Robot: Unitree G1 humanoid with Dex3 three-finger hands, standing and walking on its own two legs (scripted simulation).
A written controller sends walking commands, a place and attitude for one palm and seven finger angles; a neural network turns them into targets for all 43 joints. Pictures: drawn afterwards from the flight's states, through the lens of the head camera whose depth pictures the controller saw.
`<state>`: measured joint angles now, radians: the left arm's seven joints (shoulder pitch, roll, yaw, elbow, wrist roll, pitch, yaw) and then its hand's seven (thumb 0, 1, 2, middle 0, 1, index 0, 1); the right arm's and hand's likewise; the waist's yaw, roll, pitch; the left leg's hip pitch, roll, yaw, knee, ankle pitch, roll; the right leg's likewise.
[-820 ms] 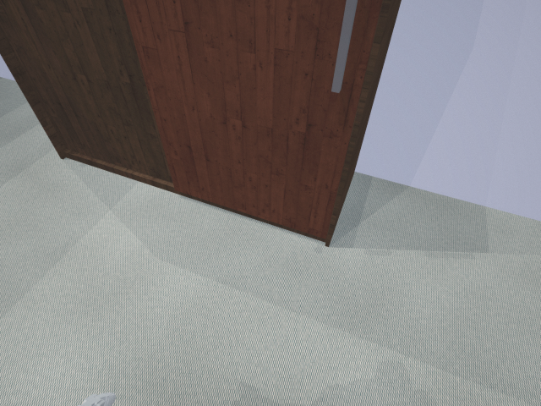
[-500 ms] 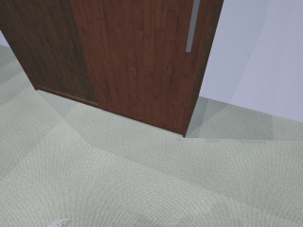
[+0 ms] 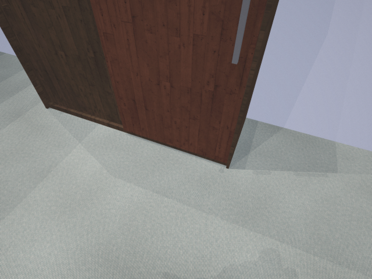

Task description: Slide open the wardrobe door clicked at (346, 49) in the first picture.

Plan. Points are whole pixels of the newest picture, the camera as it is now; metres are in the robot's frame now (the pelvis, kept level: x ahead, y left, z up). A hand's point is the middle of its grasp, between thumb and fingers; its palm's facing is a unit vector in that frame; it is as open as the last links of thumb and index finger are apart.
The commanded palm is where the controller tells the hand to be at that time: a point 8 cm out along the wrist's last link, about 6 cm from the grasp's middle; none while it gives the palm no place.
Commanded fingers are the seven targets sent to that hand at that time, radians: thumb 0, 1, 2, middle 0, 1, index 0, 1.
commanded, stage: look at it before walking up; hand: right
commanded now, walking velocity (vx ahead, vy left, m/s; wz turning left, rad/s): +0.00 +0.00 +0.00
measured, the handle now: (243, 22) +0.95 -0.16 +0.16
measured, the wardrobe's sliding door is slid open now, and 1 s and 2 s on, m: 0.00 0.00 0.00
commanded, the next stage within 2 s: walk to a spot facing it in 0.62 s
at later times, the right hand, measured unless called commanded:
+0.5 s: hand out of the picture +0.08 -0.24 -0.16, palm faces -0.03 +0.94 -0.33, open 7.4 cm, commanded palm none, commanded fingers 0.00 -0.90 -0.90 0.20 0.30 0.20 0.30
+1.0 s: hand out of the picture +0.07 -0.21 -0.17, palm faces -0.11 +0.96 -0.27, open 7.4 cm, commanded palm none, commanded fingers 0.00 -0.90 -0.90 0.20 0.30 0.20 0.30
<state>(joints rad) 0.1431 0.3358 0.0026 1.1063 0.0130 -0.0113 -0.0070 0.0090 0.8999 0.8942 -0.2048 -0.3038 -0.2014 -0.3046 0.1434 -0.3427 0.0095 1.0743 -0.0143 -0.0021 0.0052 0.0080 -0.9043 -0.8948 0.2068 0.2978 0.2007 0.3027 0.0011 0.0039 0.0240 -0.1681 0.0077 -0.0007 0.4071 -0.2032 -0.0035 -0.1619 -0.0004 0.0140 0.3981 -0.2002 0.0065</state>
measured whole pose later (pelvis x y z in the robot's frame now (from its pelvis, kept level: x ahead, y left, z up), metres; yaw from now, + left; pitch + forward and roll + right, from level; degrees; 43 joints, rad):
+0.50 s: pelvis +0.01 +0.00 +0.00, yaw +0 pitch -2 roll +0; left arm 0.12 0.34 0.00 1.11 0.01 -0.02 0.00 0.01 0.90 0.89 -0.20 -0.30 -0.20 -0.30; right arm 0.14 -0.34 0.01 1.08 -0.02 0.00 0.01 0.01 -0.90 -0.89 0.21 0.30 0.20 0.30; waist 0.00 0.01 0.03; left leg -0.15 0.00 0.00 0.38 -0.20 0.00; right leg -0.14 0.00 0.01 0.37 -0.19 0.01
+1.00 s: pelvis +0.00 +0.00 -0.01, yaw +6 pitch -1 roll -1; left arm 0.14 0.26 0.02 1.02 0.02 0.02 0.01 0.01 0.90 0.89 -0.20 -0.30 -0.20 -0.30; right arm 0.20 -0.28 -0.01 1.00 -0.02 0.06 0.01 0.01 -0.91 -0.90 0.20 0.30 0.20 0.30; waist -0.01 0.02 0.05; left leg -0.28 -0.04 -0.10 0.54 -0.24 0.00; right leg -0.22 -0.04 -0.08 0.51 -0.27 0.02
